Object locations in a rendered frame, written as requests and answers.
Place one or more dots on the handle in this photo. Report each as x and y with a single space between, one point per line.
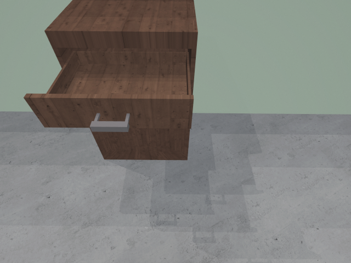
110 126

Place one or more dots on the cabinet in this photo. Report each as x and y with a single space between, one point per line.
130 26

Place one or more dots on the drawer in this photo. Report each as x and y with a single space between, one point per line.
154 87

